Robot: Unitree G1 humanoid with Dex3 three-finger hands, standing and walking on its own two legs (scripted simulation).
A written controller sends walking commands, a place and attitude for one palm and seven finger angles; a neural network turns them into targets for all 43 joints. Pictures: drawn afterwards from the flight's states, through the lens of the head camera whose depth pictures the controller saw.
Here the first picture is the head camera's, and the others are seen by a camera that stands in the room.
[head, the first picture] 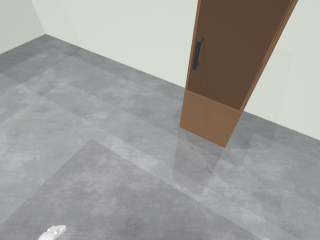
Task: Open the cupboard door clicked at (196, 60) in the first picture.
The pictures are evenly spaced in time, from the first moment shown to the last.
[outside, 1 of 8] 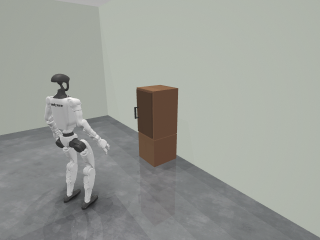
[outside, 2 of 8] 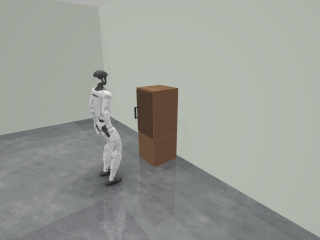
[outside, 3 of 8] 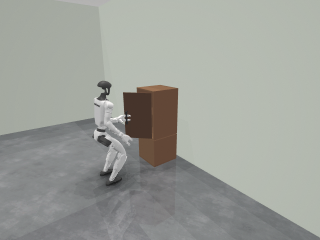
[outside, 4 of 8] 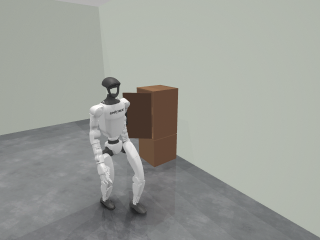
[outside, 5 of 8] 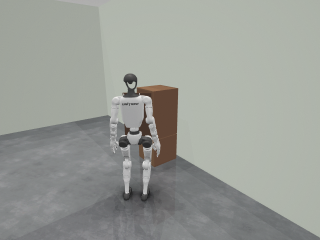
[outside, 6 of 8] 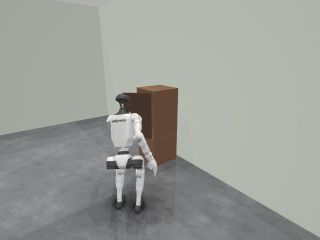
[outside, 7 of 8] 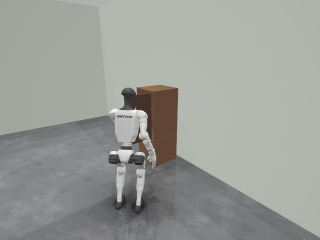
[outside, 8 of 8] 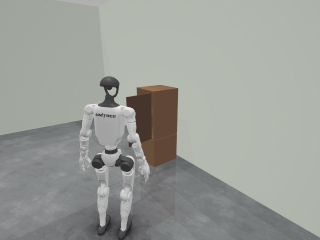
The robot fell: no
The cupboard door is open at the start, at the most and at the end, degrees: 0 97 97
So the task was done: yes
